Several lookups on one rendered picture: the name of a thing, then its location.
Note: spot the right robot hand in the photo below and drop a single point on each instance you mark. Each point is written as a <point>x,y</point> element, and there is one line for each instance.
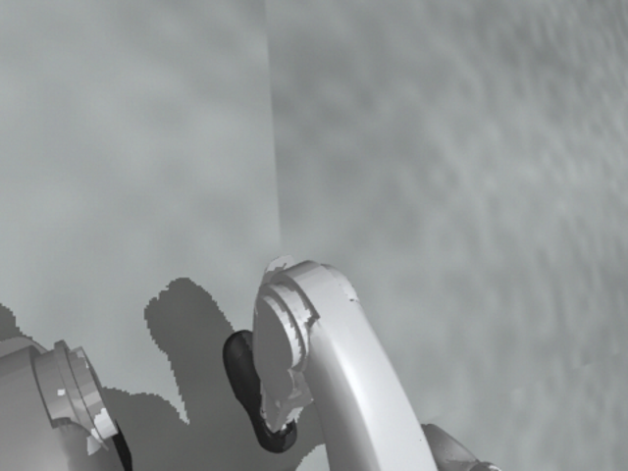
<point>449,454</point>

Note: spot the left robot foot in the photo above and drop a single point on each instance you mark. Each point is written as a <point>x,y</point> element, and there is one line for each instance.
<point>122,449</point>

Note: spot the right robot foot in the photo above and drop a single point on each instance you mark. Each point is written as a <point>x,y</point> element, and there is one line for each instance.
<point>238,362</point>

